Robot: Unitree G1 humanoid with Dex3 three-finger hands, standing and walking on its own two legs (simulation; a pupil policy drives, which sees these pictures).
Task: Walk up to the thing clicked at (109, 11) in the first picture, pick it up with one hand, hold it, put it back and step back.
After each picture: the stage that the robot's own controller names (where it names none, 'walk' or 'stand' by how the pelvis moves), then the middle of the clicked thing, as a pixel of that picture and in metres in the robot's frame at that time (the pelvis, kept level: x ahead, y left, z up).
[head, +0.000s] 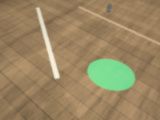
stand; (109, 8) +2.18 -0.32 -0.72
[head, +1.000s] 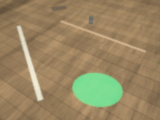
walk; (91, 20) +2.07 +0.11 -0.70
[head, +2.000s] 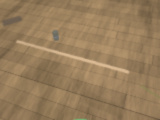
walk; (55, 35) +1.43 +0.41 -0.71
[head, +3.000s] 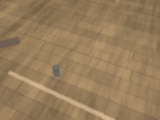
walk; (56, 70) +0.92 +0.34 -0.71
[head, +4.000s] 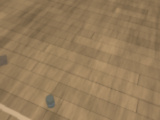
walk; (50, 101) +0.59 +0.28 -0.70
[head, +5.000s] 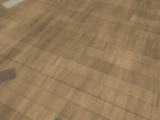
stand; out of the picture +0.42 +0.23 -0.70
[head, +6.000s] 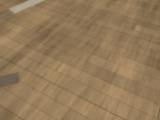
stand; out of the picture +0.41 +0.21 -0.72
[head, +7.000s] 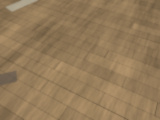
stand; out of the picture +0.41 +0.22 -0.73
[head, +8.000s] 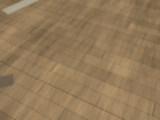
stand; out of the picture +0.40 +0.25 -0.73
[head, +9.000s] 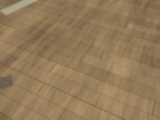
stand; out of the picture +0.39 +0.25 -0.73
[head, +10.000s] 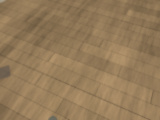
go down; out of the picture +0.40 +0.25 -0.72
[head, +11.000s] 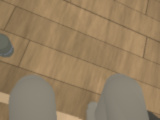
go down; (3, 46) +0.46 +0.30 -0.28
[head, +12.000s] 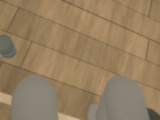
close in; (5, 47) +0.45 +0.30 -0.29
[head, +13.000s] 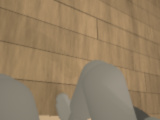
close in; out of the picture +0.43 +0.34 -0.22
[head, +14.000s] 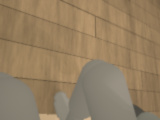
lift; out of the picture +0.41 +0.32 -0.22
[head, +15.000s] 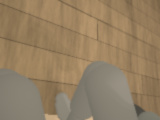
lift; out of the picture +0.38 +0.30 -0.22
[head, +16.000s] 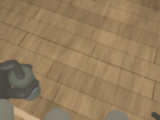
lift; (26, 84) +0.33 +0.21 -0.02
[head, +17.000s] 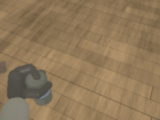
hold; (40, 88) +0.33 +0.18 +0.00
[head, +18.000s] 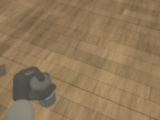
hold; (44, 91) +0.33 +0.16 -0.01
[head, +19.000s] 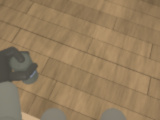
crouch; (25, 69) +0.39 +0.22 -0.08
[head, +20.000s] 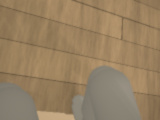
lower; out of the picture +0.45 +0.32 -0.17
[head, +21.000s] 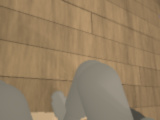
lower; out of the picture +0.41 +0.33 -0.22
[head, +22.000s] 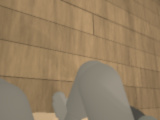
lower; out of the picture +0.41 +0.33 -0.22
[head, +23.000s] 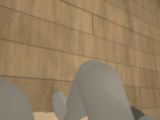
lower; out of the picture +0.41 +0.33 -0.22
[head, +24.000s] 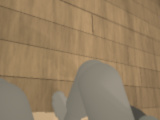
lower; out of the picture +0.41 +0.33 -0.22
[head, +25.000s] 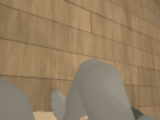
open; out of the picture +0.41 +0.32 -0.22
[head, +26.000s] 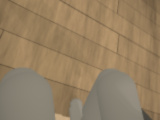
stand; out of the picture +0.41 +0.30 -0.24
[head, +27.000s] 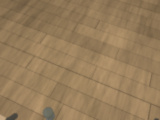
stand; (49, 114) +0.39 +0.23 -0.60
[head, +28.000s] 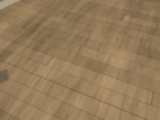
stand; out of the picture +0.39 +0.23 -0.67
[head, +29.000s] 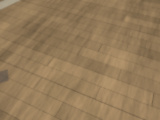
stand; out of the picture +0.38 +0.22 -0.67
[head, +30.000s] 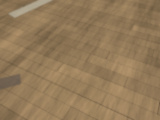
stand; out of the picture +0.40 +0.21 -0.72
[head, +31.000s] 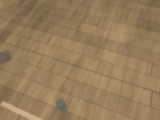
walk; (61, 105) +0.46 +0.21 -0.69
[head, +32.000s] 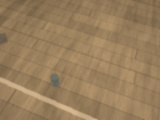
walk; (55, 80) +0.68 +0.23 -0.70
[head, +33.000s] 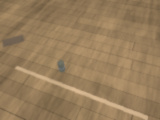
stand; (61, 66) +0.99 +0.33 -0.70
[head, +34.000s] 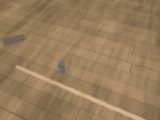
stand; (61, 67) +1.01 +0.27 -0.72
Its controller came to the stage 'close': yes
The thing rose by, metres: 0.71
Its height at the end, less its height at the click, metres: +0.00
